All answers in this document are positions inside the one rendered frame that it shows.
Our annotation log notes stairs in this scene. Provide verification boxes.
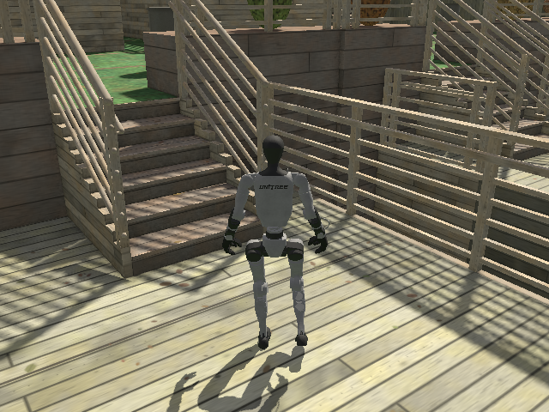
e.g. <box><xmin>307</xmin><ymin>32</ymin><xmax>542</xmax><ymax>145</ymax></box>
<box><xmin>66</xmin><ymin>101</ymin><xmax>262</xmax><ymax>276</ymax></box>
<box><xmin>434</xmin><ymin>67</ymin><xmax>549</xmax><ymax>161</ymax></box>

